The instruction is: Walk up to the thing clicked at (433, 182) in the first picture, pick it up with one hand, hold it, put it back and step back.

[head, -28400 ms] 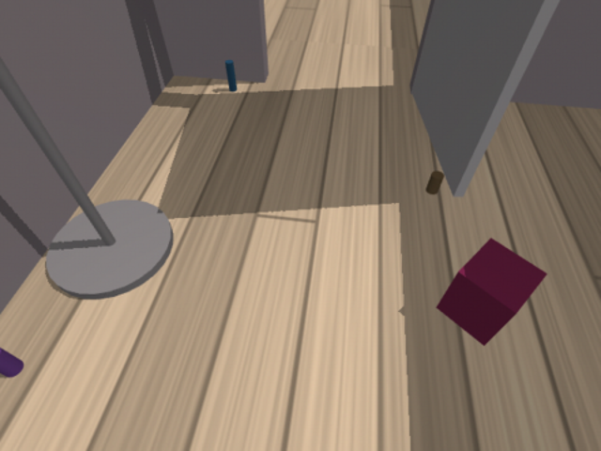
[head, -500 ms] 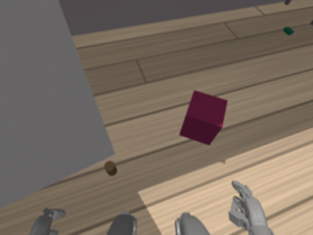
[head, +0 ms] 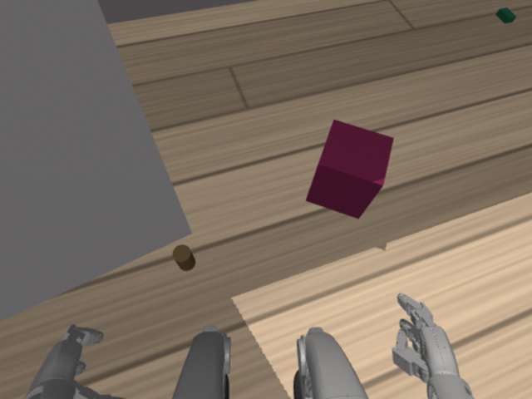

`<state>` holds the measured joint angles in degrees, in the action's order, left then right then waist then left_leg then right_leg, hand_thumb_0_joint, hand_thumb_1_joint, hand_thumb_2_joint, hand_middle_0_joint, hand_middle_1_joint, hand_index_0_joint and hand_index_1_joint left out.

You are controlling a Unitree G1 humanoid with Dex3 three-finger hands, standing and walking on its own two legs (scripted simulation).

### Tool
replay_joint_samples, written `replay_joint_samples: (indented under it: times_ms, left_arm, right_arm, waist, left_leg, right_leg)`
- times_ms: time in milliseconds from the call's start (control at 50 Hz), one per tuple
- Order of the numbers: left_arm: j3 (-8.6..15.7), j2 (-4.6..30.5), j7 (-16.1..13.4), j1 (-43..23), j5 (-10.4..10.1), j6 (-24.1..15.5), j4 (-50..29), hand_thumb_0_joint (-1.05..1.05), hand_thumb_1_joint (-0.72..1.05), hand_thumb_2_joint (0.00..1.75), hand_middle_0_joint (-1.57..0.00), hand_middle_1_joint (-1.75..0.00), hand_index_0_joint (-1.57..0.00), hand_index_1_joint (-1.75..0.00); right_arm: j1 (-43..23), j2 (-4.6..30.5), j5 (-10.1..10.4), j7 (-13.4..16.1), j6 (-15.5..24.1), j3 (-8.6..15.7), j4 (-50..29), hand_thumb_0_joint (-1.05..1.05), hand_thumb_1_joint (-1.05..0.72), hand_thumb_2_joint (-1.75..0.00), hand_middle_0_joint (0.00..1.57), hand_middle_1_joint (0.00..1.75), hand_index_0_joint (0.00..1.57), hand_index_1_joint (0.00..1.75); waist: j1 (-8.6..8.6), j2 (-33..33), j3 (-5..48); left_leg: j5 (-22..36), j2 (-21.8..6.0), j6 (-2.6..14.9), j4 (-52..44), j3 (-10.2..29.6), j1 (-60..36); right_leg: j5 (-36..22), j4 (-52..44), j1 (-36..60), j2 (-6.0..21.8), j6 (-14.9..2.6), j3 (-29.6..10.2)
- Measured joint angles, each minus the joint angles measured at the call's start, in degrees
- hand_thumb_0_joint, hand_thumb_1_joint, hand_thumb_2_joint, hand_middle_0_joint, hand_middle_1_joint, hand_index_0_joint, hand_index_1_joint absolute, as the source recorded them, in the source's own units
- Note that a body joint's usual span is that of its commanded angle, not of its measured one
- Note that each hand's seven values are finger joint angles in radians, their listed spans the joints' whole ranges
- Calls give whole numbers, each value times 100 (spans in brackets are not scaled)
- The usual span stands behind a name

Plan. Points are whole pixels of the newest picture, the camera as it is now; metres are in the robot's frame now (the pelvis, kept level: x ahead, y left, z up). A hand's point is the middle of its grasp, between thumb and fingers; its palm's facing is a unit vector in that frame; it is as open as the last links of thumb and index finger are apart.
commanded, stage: rise first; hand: left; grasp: from above
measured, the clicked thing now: (184, 258) +0.50 +0.24 -0.59
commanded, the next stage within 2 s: none
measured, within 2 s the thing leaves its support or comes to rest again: neither
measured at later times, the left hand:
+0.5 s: hand (130, 299) +0.32 +0.30 -0.33, palm faces -0.45 -0.29 -0.84, open 13.7 cm
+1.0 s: hand (143, 273) +0.40 +0.31 -0.42, palm faces -0.45 -0.02 -0.89, open 13.6 cm
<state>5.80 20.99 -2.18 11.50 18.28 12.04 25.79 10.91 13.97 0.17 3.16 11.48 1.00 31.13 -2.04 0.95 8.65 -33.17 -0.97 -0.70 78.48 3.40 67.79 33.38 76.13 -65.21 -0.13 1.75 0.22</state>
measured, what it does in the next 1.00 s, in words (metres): lowers itself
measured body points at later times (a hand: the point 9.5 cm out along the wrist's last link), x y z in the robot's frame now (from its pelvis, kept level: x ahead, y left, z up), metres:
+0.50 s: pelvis -0.05 -0.01 -0.20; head +0.16 +0.00 +0.19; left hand +0.34 +0.31 -0.28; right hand +0.08 -0.28 -0.34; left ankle +0.03 +0.12 -0.60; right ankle +0.03 -0.14 -0.60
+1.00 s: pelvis -0.07 +0.01 -0.28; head +0.17 +0.06 +0.11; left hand +0.42 +0.31 -0.37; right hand -0.03 -0.28 -0.38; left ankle +0.03 +0.12 -0.60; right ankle +0.02 -0.14 -0.60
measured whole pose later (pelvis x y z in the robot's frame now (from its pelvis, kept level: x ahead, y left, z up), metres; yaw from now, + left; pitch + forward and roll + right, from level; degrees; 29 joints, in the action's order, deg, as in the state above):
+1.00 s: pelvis -0.07 +0.01 -0.28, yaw -6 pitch +33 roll -8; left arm 7.6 46.4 -16.6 -50.3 72.2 -16.9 75.6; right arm 9.2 15.7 -5.8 -5.9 1.0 -0.8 43.6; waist -10.5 -0.7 4.2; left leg -37.5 0.9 -0.5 131.8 7.7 128.2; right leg 38.4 127.2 -122.9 -1.8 2.9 2.0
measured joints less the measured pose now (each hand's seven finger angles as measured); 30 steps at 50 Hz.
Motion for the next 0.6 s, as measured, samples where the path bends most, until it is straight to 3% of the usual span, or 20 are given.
replay_joint_samples:
  times_ms: [120, 240, 420, 600]
  left_arm:
    - [61, 353, -75, -984, 811, -794, 782, -1, -49, 90, -13, -103, -14, -103]
    - [138, 621, -252, -2019, 1648, -1463, 1426, -1, -49, 91, -14, -104, -15, -104]
    - [264, 1054, -501, -3625, 2760, -2016, 2466, -1, -48, 94, -13, -105, -14, -106]
    - [313, 1641, -585, -4782, 3683, -2480, 3438, -1, -47, 97, -12, -103, -13, -104]
  right_arm:
    - [-302, 175, -27, -149, 198, 96, 272, 1, -91, -90, 20, 30, 20, 31]
    - [-549, 306, -17, -317, 123, 186, 564, 1, -91, -90, 20, 30, 20, 30]
    - [-670, 295, -131, -568, -207, 234, 943, 1, -90, -90, 20, 30, 20, 30]
    - [-408, 176, -271, -685, -554, 150, 1133, 1, -88, -89, 20, 30, 20, 30]
  waist:
    - [-31, -66, 80]
    - [-34, -31, 182]
    - [32, 24, -60]
    - [-176, -19, -268]
  left_leg:
    - [-238, 39, -37, 974, -13, 1188]
    - [-492, 45, -64, 2075, -1, 2509]
    - [-574, 38, -120, 3443, 116, 4071]
    - [-456, 65, -136, 4372, 295, 5018]
  right_leg:
    - [286, 1061, -1226, 12, -2, -46]
    - [558, 2199, -2566, -21, 5, -77]
    - [631, 3553, -4128, -108, 4, -31]
    - [478, 4369, -5003, -174, 49, 84]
